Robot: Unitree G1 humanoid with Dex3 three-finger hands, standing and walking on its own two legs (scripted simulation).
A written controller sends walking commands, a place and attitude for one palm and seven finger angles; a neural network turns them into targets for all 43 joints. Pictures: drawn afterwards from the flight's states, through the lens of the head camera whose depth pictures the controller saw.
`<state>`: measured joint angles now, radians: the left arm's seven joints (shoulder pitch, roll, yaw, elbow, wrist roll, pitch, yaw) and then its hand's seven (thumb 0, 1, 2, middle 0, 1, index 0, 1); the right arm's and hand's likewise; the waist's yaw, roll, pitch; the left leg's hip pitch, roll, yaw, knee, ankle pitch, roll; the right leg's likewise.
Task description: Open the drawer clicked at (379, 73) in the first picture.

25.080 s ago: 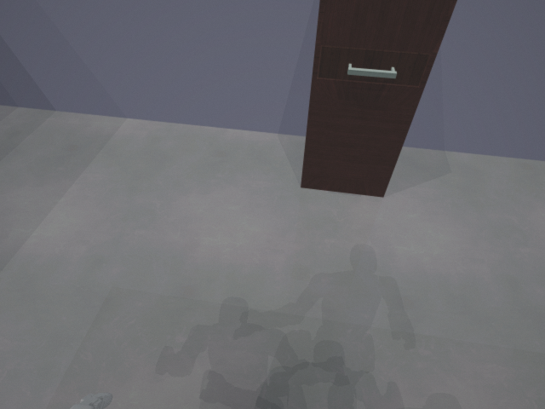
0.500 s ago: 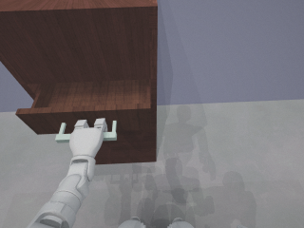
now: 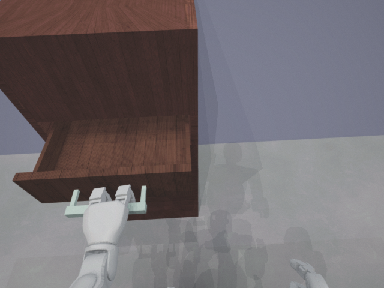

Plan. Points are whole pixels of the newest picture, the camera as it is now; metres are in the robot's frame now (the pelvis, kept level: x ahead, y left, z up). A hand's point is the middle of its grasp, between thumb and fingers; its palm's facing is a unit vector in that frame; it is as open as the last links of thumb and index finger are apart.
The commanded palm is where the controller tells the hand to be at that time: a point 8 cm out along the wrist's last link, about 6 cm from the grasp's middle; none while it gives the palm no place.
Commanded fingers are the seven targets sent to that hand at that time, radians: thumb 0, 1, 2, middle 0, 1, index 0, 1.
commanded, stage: pull the drawer open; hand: left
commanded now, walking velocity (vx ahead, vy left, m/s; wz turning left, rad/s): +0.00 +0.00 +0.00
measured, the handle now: (108, 201) +0.31 +0.21 -0.03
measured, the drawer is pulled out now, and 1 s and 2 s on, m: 0.17 0.28 0.30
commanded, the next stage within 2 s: open the thumb to release the handle in 1.26 s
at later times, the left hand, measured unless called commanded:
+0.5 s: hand (113, 238) +0.24 +0.19 -0.05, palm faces +0.00 -0.08 -1.00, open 5.3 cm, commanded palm +0.20 +0.19 +0.00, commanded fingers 0.00 0.90 0.90 -0.40 -1.35 -0.40 -1.35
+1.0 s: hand (106, 285) +0.15 +0.18 -0.05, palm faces -0.06 -0.15 -0.99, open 5.5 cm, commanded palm +0.10 +0.18 +0.00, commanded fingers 0.00 0.90 0.90 -0.40 -1.35 -0.40 -1.35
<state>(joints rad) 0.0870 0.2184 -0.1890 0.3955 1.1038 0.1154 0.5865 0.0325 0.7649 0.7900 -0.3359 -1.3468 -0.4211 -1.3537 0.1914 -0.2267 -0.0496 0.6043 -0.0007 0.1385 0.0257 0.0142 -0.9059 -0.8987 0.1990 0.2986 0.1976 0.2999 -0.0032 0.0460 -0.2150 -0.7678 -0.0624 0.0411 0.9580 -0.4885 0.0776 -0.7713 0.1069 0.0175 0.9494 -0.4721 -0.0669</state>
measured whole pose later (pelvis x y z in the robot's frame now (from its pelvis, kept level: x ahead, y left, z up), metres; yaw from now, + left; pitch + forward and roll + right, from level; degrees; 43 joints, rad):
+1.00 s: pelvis -0.01 -0.01 -0.02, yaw +0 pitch +17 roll +1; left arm 0.57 0.23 -0.17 0.00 1.14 -0.02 0.56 0.03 0.74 0.77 -0.33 -1.35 -0.42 -1.35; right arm 0.13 -0.24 -0.03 0.50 -0.05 0.11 0.08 0.02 -0.91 -0.90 0.20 0.30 0.19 0.30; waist 0.06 0.05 -0.23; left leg -0.83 -0.07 0.05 1.09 -0.55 0.07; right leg -0.85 0.10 0.01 1.10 -0.54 -0.08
